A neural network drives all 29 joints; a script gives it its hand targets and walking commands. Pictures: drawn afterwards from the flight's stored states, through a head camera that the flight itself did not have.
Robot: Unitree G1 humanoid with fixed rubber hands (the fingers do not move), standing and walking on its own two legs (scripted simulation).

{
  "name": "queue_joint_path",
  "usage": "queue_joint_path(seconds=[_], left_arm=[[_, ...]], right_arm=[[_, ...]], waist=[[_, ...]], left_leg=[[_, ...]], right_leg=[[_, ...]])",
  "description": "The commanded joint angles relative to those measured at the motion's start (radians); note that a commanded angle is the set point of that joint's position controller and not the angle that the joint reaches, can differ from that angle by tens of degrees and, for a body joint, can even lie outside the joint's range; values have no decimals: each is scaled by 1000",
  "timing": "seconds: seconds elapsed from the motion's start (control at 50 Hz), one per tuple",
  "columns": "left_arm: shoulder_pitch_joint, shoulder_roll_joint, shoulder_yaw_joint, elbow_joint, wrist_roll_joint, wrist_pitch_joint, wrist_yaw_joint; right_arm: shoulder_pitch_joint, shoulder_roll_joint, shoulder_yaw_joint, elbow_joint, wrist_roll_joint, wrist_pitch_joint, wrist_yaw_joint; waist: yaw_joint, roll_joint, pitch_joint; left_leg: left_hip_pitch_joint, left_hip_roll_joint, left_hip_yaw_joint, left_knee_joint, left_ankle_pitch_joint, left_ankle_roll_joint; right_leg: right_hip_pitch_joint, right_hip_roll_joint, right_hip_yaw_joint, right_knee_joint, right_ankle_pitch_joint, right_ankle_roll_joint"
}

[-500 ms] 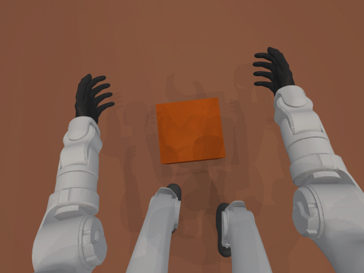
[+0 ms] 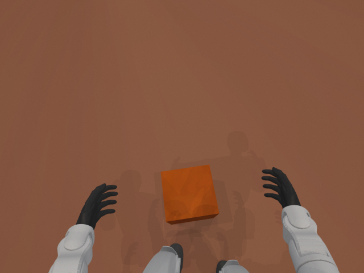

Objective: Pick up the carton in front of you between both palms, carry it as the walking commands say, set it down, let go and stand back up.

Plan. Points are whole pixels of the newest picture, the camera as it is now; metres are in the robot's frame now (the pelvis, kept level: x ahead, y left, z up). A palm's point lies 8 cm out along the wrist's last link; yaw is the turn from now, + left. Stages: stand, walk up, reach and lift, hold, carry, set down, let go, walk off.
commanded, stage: let go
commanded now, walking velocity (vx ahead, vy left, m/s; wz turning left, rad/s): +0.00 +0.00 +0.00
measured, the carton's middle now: (189, 196) +0.37 +0.04 -0.62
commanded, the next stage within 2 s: stand in 0.76 s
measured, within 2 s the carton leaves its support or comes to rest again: neither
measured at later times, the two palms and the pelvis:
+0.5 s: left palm (98, 244) +0.19 +0.20 -0.03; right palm (357, 261) +0.19 -0.27 -0.03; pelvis +0.03 -0.04 +0.03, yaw +1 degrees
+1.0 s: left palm out of the picture +0.13 +0.26 -0.07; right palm out of the picture +0.15 -0.27 -0.07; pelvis +0.05 -0.02 +0.02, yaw +5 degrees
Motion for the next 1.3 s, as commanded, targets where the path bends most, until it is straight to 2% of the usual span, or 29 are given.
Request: queue_joint_path(seconds=[0.0,0.06,0.16,0.24,0.34,0.5,0.56,0.58,0.6,0.62,0.74,0.76,0.78,0.8,0.86,0.92,0.96,1.16,1.28], left_arm=[[121,69,-11,-124,-10,-28,16],[203,74,-29,-157,-16,-34,27],[253,87,-41,-170,-21,-30,27],[272,101,-31,-162,-13,-9,24],[274,113,-18,-149,9,37,19],[259,117,-1,-145,39,93,19],[251,115,0,-151,41,99,16],[214,149,14,-205,69,150,43],[233,143,-3,-189,62,163,53],[237,140,-8,-191,58,169,58],[229,123,-27,-200,39,193,72],[275,170,-17,-61,73,67,101],[330,166,-15,-53,90,21,117],[332,173,-16,-32,92,-10,120],[315,179,-19,2,73,-59,122],[331,177,-22,36,63,-76,125],[360,183,-24,59,55,-75,129],[448,185,-41,112,42,-38,147],[474,185,-45,129,38,-21,154]], right_arm=[[74,-88,-5,-89,9,-38,17],[161,-105,3,-104,14,-52,30],[274,-116,27,-138,29,-53,46],[334,-127,52,-179,44,-30,63],[358,-130,78,-215,68,17,87],[351,-139,83,-245,71,69,102],[357,-142,78,-249,61,78,99],[395,-136,70,-191,70,52,79],[391,-142,76,-202,70,48,68],[389,-144,81,-206,71,48,64],[362,-152,81,-208,73,56,60],[531,-237,65,-27,24,0,31],[515,-280,53,-27,23,-24,17],[474,-261,55,-25,21,-43,18],[440,-197,77,7,35,-88,38],[468,-209,80,47,38,-109,44],[496,-216,82,69,41,-108,38],[550,-223,92,103,50,-74,16],[544,-220,95,107,50,-57,8]], waist=[[-9,44,-415],[-21,31,-331],[-52,-42,-191],[-70,-75,-96],[-72,-59,16],[-64,-32,91],[-72,-43,88],[-79,-18,27],[-81,-49,33],[-79,-55,31],[-80,-61,63],[-92,-101,75],[-65,-52,141],[-65,-39,161],[-59,-4,46],[-58,15,-43],[-56,11,-67],[-58,-31,-33],[-56,-17,-26]], left_leg=[[748,36,-58,-74,536,-57],[788,30,-49,-130,551,-58],[791,8,-15,-218,455,-52],[806,-10,-1,-269,384,-48],[830,-25,20,-293,278,-44],[878,-28,31,-288,234,-40],[897,-27,29,-285,244,-38],[846,-49,36,-250,232,-44],[820,-45,30,-248,221,-39],[806,-46,28,-247,215,-38],[806,-37,15,-248,224,-37],[543,95,-84,-314,-11,-72],[468,90,-113,-346,-154,-71],[413,79,-120,-340,-162,-68],[444,57,-124,-281,21,-49],[496,65,-151,-211,246,-25],[504,61,-156,-176,342,-10],[460,39,-152,-74,364,17],[462,36,-165,-53,398,28]], right_leg=[[31,44,-70,-145,168,-23],[154,40,-64,-210,216,-26],[359,19,-51,-296,315,-14],[457,1,-37,-346,364,-4],[474,-20,-30,-388,317,-8],[480,-25,-29,-405,280,-10],[489,-23,-31,-400,299,-8],[551,-24,-21,-358,398,-7],[563,-20,-24,-335,448,-1],[571,-20,-24,-328,454,0],[542,-9,-34,-333,373,-9],[558,-76,-73,-310,-153,2],[533,-84,-11,-321,-244,-14],[513,-99,7,-318,-243,-22],[540,-131,27,-293,-127,-39],[564,-120,-7,-231,35,-26],[573,-114,-30,-196,134,-18],[556,-123,-88,-132,328,-28],[559,-116,-117,-120,333,-31]])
